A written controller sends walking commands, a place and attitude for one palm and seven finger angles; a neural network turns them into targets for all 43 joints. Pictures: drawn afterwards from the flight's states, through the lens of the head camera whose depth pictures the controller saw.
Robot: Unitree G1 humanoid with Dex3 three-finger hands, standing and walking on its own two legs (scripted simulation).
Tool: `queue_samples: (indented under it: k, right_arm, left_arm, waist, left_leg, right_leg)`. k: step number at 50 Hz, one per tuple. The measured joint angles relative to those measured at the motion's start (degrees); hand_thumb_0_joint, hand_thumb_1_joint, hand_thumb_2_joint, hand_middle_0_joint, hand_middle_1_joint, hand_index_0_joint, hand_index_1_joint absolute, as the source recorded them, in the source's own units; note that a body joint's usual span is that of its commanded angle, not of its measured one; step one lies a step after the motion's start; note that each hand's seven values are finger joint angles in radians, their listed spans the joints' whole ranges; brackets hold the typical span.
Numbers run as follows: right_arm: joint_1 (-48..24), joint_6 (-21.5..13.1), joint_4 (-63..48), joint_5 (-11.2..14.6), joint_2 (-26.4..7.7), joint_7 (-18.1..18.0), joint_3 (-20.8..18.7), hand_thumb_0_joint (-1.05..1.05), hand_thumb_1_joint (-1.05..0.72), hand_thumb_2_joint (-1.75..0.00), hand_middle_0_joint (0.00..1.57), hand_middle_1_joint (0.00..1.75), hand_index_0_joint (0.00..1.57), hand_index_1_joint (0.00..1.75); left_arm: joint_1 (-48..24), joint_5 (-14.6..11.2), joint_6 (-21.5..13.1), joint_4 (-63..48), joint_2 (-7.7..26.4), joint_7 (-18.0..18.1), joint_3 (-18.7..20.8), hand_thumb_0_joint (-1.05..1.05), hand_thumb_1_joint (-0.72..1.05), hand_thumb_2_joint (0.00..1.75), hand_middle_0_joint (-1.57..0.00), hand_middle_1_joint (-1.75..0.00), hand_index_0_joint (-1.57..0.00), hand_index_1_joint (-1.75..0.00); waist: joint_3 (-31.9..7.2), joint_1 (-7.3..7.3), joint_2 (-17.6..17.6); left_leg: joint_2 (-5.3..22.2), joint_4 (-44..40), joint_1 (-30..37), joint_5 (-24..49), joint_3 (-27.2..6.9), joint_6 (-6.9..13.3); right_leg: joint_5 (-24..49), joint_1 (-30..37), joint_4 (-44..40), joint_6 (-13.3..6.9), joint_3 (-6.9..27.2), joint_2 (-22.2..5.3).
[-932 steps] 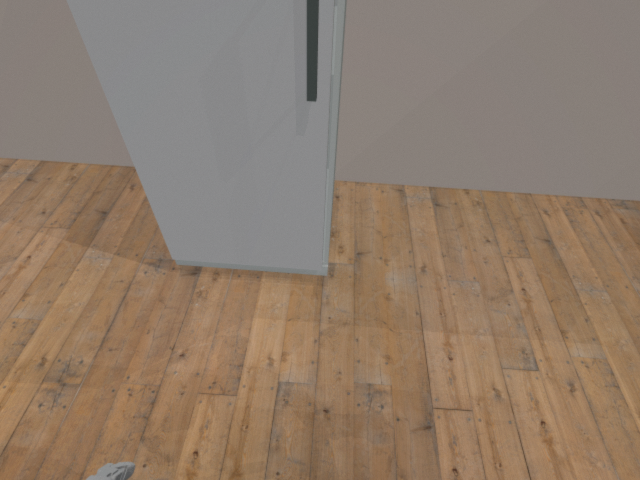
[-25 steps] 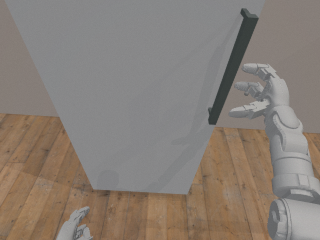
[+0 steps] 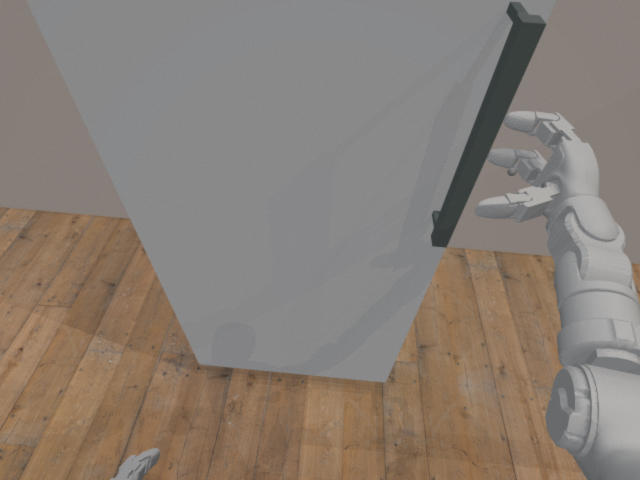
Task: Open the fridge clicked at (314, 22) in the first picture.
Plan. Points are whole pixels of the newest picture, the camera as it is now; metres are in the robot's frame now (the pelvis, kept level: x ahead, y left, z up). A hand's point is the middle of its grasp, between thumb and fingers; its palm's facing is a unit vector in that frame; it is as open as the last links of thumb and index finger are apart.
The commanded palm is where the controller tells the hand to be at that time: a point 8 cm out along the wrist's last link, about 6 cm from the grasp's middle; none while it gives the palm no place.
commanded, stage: slide the fingers in behind the handle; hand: right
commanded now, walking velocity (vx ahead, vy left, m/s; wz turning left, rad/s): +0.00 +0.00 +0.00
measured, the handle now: (470, 147) +0.49 -0.12 +0.19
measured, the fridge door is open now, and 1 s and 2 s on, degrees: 0 0 0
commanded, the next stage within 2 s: grip the handle and tug to test in 1.86 s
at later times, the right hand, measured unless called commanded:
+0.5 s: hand (509, 180) +0.44 -0.16 +0.18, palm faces -0.04 +1.00 +0.02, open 13.9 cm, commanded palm +0.41 -0.21 +0.19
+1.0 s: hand (478, 174) +0.44 -0.12 +0.19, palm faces -0.04 +1.00 +0.02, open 13.9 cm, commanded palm +0.41 -0.18 +0.19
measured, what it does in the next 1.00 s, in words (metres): stands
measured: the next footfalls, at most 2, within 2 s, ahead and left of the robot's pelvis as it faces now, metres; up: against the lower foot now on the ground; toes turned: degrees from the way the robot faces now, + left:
none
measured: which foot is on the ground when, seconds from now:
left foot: down 0.00-1.00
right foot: down 0.00-1.00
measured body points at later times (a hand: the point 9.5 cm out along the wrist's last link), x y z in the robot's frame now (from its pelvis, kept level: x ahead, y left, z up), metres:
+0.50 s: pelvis +0.01 -0.01 +0.00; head +0.02 +0.00 +0.45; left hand +0.13 +0.24 -0.11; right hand +0.44 -0.22 +0.18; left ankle +0.03 +0.11 -0.74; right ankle -0.02 -0.10 -0.74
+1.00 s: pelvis +0.01 -0.01 +0.00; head +0.01 +0.01 +0.45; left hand +0.14 +0.23 -0.11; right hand +0.43 -0.18 +0.19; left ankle +0.03 +0.11 -0.74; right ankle -0.02 -0.10 -0.74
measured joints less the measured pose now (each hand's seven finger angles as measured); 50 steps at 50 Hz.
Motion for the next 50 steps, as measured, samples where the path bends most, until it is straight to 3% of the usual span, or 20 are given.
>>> queue_samples:
  k: [12, 28, 34, 50]
  right_arm:
    - [1.2, -0.1, -1.7, 0.4, 0.9, 0.7, 0.2, -0.02, 0.50, -0.30, 0.30, 1.20, 0.30, 1.20]
    - [6.1, 5.7, -12.2, 0.5, 5.0, -2.3, 3.6, -0.02, 0.50, -0.30, 0.30, 1.21, 0.30, 1.20]
    - [5.8, 6.3, -13.6, 0.6, 6.3, -3.3, 5.0, -0.02, 0.50, -0.30, 0.30, 1.21, 0.30, 1.20]
    - [4.9, 7.0, -14.2, 0.0, 9.2, -6.6, 6.7, -0.02, 0.50, -0.30, 0.30, 1.21, 0.30, 1.20]
  left_arm:
    - [0.8, 0.2, 0.0, -0.1, -0.1, -0.6, 0.2, 0.01, 0.91, 0.90, -0.20, -0.30, -0.21, -0.30]
    - [-3.6, 0.2, 1.0, -1.8, -1.2, -0.8, -0.3, 0.01, 0.91, 0.90, -0.20, -0.30, -0.21, -0.30]
    - [-4.9, 0.3, 1.2, -2.2, -1.6, -0.7, -0.6, 0.01, 0.91, 0.90, -0.20, -0.30, -0.21, -0.30]
    - [-4.2, 0.6, 2.4, -1.2, -2.0, -0.9, -0.7, 0.01, 0.90, 0.90, -0.20, -0.30, -0.21, -0.30]
  waist:
    - [-0.5, -0.38, -0.1]
    - [-0.6, -2.25, -0.2]
    - [-0.5, -2.68, -0.1]
    - [-0.3, -2.40, -0.4]
  left_leg:
    - [0.2, 0.0, -0.4, -0.3, -0.4, -0.5]
    - [0.6, -0.5, 1.8, -0.9, 0.1, -0.9]
    - [0.8, -0.4, 2.1, -1.0, 0.4, -0.9]
    - [0.6, -0.3, 2.4, -0.8, 0.3, -0.5]
  right_leg:
    - [-0.6, -0.4, 0.2, -0.5, -0.3, 0.3]
    - [-1.0, 1.6, -0.3, -0.7, 0.2, 0.7]
    - [-1.0, 1.8, -0.3, -0.6, 0.6, 0.8]
    - [-0.3, 2.5, -1.0, -0.3, 0.5, 0.7]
